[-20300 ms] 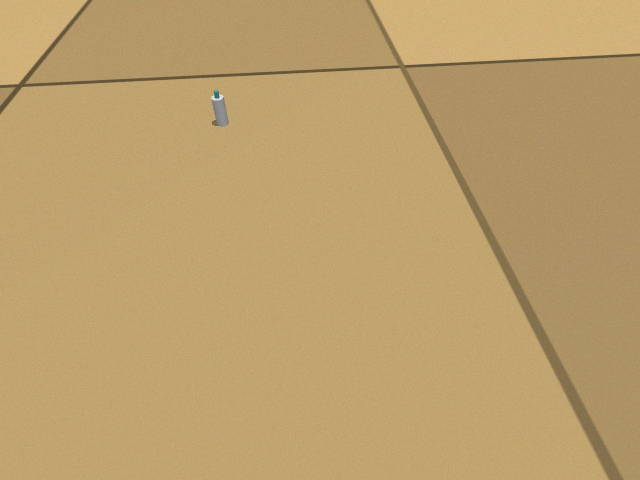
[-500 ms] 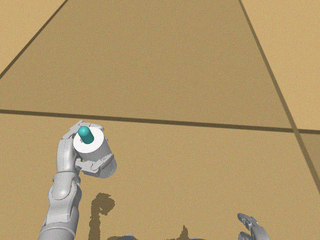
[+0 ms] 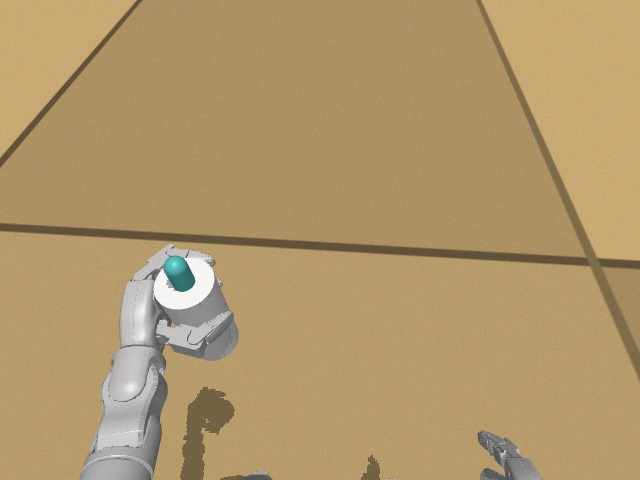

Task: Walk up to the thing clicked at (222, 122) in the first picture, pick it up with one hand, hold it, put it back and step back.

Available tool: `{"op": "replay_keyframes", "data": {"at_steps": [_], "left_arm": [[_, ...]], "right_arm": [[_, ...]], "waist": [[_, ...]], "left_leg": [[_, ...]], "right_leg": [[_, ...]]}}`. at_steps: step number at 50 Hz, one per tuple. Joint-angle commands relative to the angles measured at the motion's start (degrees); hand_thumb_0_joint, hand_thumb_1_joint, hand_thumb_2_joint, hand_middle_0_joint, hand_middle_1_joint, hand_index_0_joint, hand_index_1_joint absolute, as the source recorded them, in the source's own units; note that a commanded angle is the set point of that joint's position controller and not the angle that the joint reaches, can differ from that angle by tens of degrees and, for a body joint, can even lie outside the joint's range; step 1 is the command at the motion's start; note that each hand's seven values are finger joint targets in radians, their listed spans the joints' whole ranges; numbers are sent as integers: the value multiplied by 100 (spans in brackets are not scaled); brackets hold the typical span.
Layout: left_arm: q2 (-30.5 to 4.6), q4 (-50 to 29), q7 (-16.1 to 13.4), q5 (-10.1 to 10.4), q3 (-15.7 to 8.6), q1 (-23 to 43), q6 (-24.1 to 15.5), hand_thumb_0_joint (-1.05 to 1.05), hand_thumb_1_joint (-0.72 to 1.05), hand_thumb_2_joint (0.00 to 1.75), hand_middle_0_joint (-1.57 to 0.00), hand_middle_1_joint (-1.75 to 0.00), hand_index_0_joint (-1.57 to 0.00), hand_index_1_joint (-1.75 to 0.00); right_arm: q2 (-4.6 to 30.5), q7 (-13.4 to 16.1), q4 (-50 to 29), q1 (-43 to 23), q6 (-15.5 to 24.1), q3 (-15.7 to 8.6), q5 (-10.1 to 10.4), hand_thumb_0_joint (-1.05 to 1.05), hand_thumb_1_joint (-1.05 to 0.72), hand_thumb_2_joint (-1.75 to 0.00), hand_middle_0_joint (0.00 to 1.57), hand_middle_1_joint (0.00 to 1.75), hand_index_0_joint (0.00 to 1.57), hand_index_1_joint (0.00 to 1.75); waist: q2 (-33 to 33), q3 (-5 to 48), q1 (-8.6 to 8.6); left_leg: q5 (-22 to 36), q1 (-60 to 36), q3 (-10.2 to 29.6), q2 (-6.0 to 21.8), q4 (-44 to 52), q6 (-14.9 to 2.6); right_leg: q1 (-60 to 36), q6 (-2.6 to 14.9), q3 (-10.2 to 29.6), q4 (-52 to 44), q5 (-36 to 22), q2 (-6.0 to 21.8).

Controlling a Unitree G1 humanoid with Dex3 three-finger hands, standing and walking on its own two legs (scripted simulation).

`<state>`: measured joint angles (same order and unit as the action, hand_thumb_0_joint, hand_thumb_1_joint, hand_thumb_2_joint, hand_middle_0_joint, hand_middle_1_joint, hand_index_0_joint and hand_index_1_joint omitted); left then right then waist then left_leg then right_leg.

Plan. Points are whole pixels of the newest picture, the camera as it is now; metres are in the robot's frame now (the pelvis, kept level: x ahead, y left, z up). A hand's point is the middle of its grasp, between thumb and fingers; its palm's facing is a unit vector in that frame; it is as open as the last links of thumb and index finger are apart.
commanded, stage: hold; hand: left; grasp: from the side
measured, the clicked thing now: (197, 306) +0.32 +0.16 +0.03
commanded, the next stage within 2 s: crouch in 1.14 s
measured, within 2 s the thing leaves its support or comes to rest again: neither
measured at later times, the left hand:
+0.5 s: hand (195, 304) +0.32 +0.16 +0.04, palm faces +0.10 -0.99 -0.02, open 9.5 cm
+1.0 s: hand (196, 294) +0.33 +0.16 +0.05, palm faces +0.09 -1.00 -0.03, open 9.5 cm
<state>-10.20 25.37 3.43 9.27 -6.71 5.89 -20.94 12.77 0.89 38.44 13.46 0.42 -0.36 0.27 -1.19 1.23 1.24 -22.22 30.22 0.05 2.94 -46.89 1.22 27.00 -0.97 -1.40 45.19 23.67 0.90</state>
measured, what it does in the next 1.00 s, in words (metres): stands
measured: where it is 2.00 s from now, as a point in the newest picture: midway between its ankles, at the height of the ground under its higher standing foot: outside the picture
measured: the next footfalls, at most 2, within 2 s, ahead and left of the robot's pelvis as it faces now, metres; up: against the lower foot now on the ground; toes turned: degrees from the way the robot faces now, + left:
none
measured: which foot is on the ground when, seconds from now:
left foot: down 0.00-1.00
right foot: down 0.00-1.00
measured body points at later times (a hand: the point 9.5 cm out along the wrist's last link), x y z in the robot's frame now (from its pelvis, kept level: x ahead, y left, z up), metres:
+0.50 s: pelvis +0.00 +0.00 +0.00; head +0.04 +0.00 +0.45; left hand +0.31 +0.22 +0.05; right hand +0.13 -0.25 -0.11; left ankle +0.02 +0.13 -0.71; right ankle -0.01 -0.13 -0.71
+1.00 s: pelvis +0.00 +0.00 +0.00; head +0.04 +0.00 +0.45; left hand +0.32 +0.22 +0.05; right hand +0.12 -0.25 -0.11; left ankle +0.02 +0.13 -0.71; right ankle -0.01 -0.13 -0.71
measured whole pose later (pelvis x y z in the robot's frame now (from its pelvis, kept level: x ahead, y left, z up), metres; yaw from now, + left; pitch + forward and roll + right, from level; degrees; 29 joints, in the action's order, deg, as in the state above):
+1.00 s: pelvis +0.00 +0.00 +0.00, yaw +0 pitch +5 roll -1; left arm -10.6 27.1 2.5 8.9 -7.6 8.3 -20.9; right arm 12.5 1.5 38.9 13.2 0.2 -0.3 0.3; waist -0.9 1.4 1.5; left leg -22.1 30.0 0.2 3.0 -46.6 1.4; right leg 26.9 -0.8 -1.5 45.2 23.7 0.8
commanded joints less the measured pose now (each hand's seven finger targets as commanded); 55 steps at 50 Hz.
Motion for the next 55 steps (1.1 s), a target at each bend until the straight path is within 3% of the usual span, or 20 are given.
{"op": "replay_keyframes", "data": {"at_steps": [1,6,11,12,14,17,19,23,25,28,30,33,34,41,44,45,49,53,54,55], "left_arm": [[-922,-1757,-106,107,-492,2047,-576,0,20,117,-122,-133,-123,-134],[-830,-1531,-137,129,-531,1863,-601,0,17,120,-124,-137,-125,-137],[-583,-1000,42,55,-241,1411,-547,0,18,120,-124,-136,-125,-137],[-659,-1477,62,96,-258,1792,-621,0,21,119,-124,-136,-125,-136],[-875,-1660,60,93,-412,1839,-646,0,21,118,-124,-135,-125,-136],[-622,-1424,28,188,-340,1739,-645,0,19,120,-125,-137,-126,-138],[-973,-1587,-50,183,-639,2130,-710,0,20,120,-124,-136,-125,-137],[-783,-1381,-31,119,-408,1882,-692,0,15,120,-124,-137,-125,-138],[-953,-1598,-31,90,-508,1991,-694,0,17,120,-123,-136,-124,-137],[-661,-1165,16,118,-312,1864,-626,0,17,121,-124,-137,-125,-138],[-786,-1103,7,113,-446,1908,-605,0,17,120,-125,-137,-125,-137],[-781,-1217,-8,95,-412,1900,-601,0,18,120,-124,-136,-125,-137],[-675,-1280,2,129,-330,1859,-594,0,19,121,-125,-138,-126,-138],[-920,-1763,-95,129,-488,2144,-627,0,19,120,-124,-137,-125,-137],[-759,-1572,-112,105,-336,2102,-561,0,16,119,-124,-136,-125,-137],[-769,-1237,-104,98,-409,1925,-523,0,16,120,-124,-137,-125,-137],[-681,-1388,-52,76,-270,2004,-515,0,17,120,-124,-137,-125,-138],[-762,-1213,-65,65,-392,1831,-484,0,18,120,-124,-138,-125,-138],[-736,-1324,-58,75,-356,1910,-522,0,19,121,-125,-138,-126,-138],[-874,-1546,-84,75,-476,2120,-566,0,19,119,-123,-136,-124,-137]], "right_arm": [[739,52,-703,-156,236,-263,12,0,-92,-91,20,30,20,30],[720,87,-715,-261,224,-248,7,0,-93,-91,20,30,20,30],[757,72,-714,-257,222,-294,7,0,-92,-91,20,30,20,30],[747,49,-746,-273,226,-298,-7,0,-92,-91,20,30,20,30],[786,47,-759,-268,220,-318,12,0,-92,-91,20,30,20,30],[727,45,-765,-249,244,-262,10,0,-93,-91,20,30,20,30],[746,56,-719,-274,258,-266,25,0,-92,-91,20,30,20,30],[736,90,-686,-228,226,-247,-3,0,-92,-91,20,30,20,30],[759,107,-689,-206,214,-273,14,0,-92,-91,20,30,20,30],[748,98,-670,-229,209,-269,12,0,-92,-91,20,30,20,30],[769,93,-694,-267,218,-289,27,0,-92,-91,20,30,20,30],[746,72,-743,-275,203,-282,10,0,-92,-91,20,30,20,30],[768,71,-763,-237,214,-295,25,0,-92,-91,20,30,20,30],[755,82,-723,-164,234,-275,27,0,-92,-91,20,30,20,30],[734,115,-683,-156,231,-251,22,0,-93,-91,20,30,20,30],[766,109,-636,-152,238,-274,22,0,-93,-91,20,30,20,30],[737,85,-688,-195,223,-285,16,0,-92,-91,20,30,20,30],[791,58,-692,-144,234,-326,14,0,-93,-91,20,30,20,30],[765,36,-703,-165,235,-313,2,0,-92,-91,20,30,20,30],[772,27,-717,-176,231,-326,1,0,-92,-91,20,30,20,30]], "waist": [[-12,1762,31],[75,1555,5],[173,1492,88],[-41,1684,47],[-138,1905,-26],[40,1789,30],[-24,1705,-5],[-1,1623,81],[-86,1707,-1],[94,1535,102],[58,1405,42],[-10,1544,3],[50,1638,33],[-67,1920,-9],[47,1725,84],[104,1546,75],[6,1618,49],[63,1645,20],[-40,1704,20],[-109,1849,-22]], "left_leg": [[1638,-1024,-23,-188,564,-133],[1361,-932,-67,-227,605,-152],[1368,-914,-71,-224,580,-173],[1391,-939,-56,-226,563,-152],[1445,-1096,-36,-207,602,-116],[1419,-972,-23,-199,560,-126],[1280,-856,-36,-210,569,-132],[1451,-934,-53,-221,534,-161],[1459,-980,-67,-230,568,-144],[1293,-918,-43,-215,599,-151],[1161,-805,-36,-206,628,-137],[1122,-849,-34,-206,652,-116],[1195,-898,-28,-207,641,-126],[1537,-1090,-18,-189,594,-118],[1654,-1070,-44,-200,552,-149],[1612,-1000,-32,-183,572,-152],[1648,-1034,-20,-185,570,-155],[1618,-991,-44,-198,565,-160],[1666,-983,-33,-189,556,-143],[1643,-1024,-23,-184,561,-126]], "right_leg": [[-492,82,-90,-559,-1937,-147],[-469,56,-49,-643,-1744,-103],[-358,65,-54,-617,-1767,-110],[-387,89,-52,-580,-1766,-112],[-466,119,-78,-556,-1738,-133],[-457,90,-85,-568,-1726,-141],[-390,90,-61,-568,-1636,-121],[-348,65,-36,-572,-1819,-108],[-421,84,-39,-590,-1822,-99],[-348,76,-59,-609,-1671,-111],[-285,104,-70,-615,-1512,-117],[-358,115,-88,-627,-1442,-134],[-399,115,-89,-613,-1529,-135],[-521,108,-90,-575,-1807,-147],[-488,69,-61,-587,-1991,-128],[-408,75,-80,-596,-1914,-141],[-331,94,-88,-577,-1922,-128],[-437,87,-77,-601,-1929,-124],[-437,102,-88,-550,-1937,-132],[-463,118,-100,-539,-1880,-142]]}}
